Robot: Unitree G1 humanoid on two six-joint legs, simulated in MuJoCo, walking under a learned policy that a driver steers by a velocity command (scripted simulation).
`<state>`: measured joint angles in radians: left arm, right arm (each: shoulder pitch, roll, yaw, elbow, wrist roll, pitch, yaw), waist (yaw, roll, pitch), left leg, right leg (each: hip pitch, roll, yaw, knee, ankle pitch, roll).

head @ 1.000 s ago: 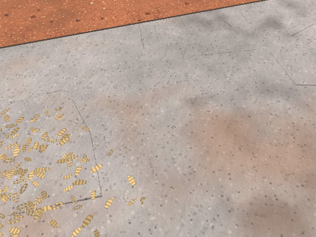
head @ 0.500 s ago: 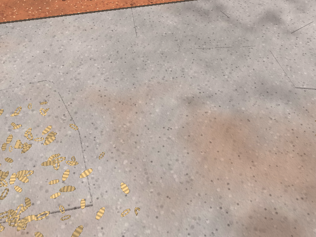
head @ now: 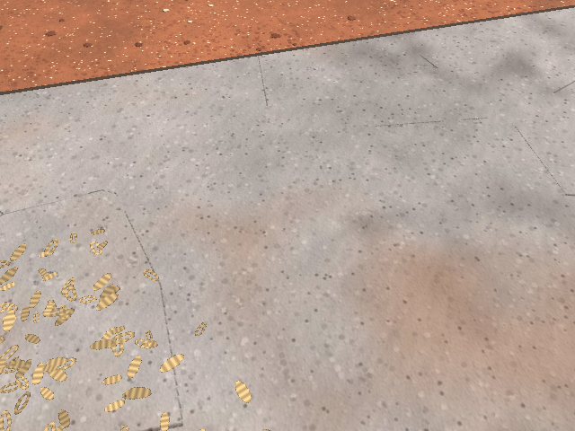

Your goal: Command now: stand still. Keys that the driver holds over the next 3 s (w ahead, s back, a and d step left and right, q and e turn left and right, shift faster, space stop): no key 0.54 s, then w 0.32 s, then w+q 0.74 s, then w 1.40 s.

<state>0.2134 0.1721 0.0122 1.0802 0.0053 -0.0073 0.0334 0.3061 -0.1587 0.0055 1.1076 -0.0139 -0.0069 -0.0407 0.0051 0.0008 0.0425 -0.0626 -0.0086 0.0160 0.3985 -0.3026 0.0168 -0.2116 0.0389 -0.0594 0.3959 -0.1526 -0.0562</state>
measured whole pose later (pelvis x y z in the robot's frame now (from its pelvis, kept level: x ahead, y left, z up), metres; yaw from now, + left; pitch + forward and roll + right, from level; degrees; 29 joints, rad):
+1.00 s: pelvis +0.14 -0.04 -0.01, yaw +2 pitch -1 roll +0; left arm 0.27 0.19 0.06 1.03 0.02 -0.07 0.00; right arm 0.41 -0.19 -0.04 1.10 -0.02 -0.06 0.00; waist -0.02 0.04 0.04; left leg -0.31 0.02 -0.01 1.10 -0.36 0.09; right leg -0.23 0.02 -0.14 0.50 -0.27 -0.07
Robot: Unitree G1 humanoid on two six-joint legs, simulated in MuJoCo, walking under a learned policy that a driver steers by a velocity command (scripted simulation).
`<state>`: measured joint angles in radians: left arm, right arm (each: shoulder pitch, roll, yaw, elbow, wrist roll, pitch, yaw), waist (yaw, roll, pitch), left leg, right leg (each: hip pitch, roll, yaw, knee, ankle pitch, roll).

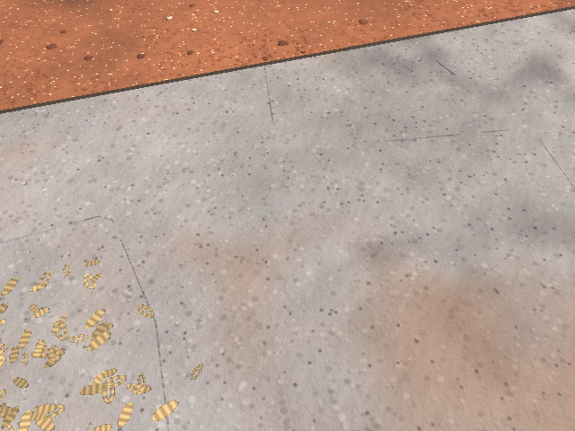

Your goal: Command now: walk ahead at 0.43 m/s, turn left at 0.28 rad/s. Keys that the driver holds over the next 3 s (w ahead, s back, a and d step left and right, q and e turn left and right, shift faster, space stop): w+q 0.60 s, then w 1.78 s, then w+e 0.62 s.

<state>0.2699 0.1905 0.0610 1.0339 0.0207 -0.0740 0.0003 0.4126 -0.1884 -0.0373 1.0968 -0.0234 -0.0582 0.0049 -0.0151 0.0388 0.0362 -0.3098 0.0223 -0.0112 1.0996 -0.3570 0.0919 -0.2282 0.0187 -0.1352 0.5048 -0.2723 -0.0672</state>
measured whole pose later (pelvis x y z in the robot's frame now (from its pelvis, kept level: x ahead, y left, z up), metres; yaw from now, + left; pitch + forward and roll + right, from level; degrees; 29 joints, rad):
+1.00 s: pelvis +0.56 +0.08 -0.01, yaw +25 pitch +1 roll +0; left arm 0.07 0.23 0.03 0.78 0.04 -0.07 -0.01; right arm 0.44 -0.24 -0.05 0.98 0.00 -0.07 -0.01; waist -0.05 0.01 0.06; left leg -0.09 -0.11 -0.09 0.90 -0.43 0.10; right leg -0.44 0.04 -0.08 0.57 -0.14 -0.08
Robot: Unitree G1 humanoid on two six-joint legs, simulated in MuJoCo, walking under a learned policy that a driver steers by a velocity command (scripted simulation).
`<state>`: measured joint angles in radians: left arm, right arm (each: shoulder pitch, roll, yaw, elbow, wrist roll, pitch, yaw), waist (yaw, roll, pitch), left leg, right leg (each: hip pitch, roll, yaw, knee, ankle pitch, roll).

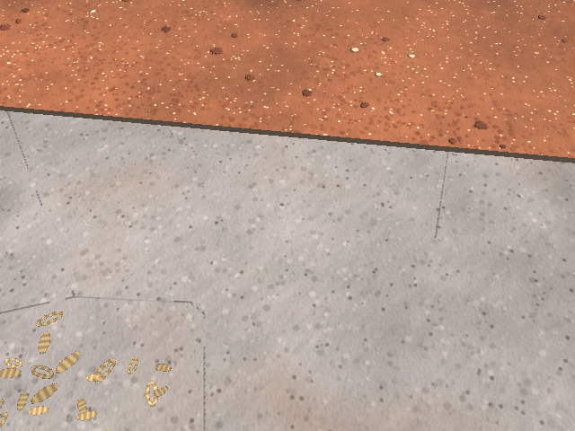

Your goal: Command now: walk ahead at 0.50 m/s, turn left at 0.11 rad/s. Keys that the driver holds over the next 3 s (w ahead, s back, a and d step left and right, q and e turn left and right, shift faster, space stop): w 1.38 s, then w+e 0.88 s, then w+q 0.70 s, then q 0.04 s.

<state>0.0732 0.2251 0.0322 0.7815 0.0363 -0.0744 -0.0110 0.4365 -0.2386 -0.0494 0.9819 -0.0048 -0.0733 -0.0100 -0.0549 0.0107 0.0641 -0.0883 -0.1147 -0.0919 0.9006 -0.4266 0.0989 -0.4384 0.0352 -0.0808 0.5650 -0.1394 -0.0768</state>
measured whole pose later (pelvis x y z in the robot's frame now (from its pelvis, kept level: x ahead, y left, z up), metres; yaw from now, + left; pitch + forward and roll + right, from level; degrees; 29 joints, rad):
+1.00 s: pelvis +0.52 +0.03 +0.01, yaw +0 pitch +1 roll +1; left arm 0.03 0.20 0.02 0.84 0.03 -0.03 -0.03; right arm 0.47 -0.19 -0.03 1.04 -0.02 -0.09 -0.01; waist -0.07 -0.03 0.04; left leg 0.13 -0.08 0.07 0.16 -0.31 0.07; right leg -0.56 -0.06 -0.07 0.61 -0.07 -0.06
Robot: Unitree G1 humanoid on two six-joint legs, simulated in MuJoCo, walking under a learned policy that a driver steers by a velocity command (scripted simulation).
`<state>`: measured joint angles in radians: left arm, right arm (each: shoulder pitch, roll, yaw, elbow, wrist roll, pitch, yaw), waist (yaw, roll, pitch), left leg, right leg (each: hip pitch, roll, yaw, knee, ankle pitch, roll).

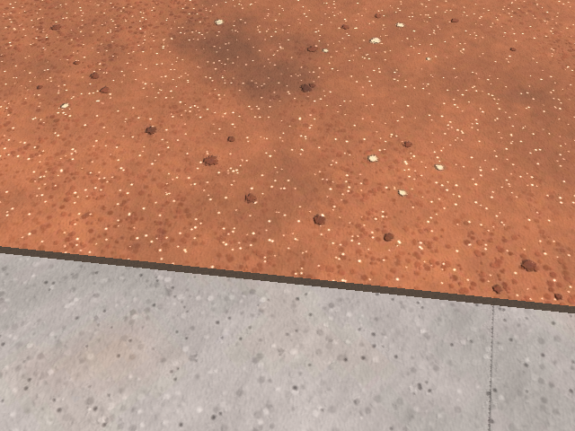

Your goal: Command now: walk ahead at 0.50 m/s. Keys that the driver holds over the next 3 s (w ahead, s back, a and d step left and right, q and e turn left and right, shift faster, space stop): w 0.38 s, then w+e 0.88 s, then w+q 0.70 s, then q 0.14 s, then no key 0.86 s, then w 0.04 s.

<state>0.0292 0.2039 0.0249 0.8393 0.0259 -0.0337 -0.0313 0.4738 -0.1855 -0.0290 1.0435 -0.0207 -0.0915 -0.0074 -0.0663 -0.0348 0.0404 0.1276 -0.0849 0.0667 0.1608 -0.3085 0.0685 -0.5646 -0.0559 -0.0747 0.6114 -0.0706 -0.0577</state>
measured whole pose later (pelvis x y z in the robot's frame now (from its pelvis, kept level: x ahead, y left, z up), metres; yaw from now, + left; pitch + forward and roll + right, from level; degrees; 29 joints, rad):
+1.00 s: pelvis +0.52 -0.01 +0.01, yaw -17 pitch +0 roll +1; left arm 0.11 0.24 0.07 0.85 0.03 0.00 -0.06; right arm 0.39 -0.21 -0.05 0.98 -0.02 -0.11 -0.01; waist -0.03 -0.04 0.04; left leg 0.01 -0.01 0.26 0.24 -0.26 0.04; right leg -0.65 -0.09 -0.04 0.83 -0.03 -0.06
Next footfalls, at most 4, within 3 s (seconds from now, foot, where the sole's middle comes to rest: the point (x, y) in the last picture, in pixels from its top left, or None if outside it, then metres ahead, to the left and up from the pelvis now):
0.06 right None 0.20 -0.10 -0.77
0.62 left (245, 415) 0.51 0.09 -0.77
1.16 right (349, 329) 0.71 -0.18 -0.77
1.74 left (337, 224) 1.04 -0.19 -0.77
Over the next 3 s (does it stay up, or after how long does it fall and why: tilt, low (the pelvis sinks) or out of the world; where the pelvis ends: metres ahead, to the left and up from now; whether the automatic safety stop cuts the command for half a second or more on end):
stays up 1.19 -0.29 0.01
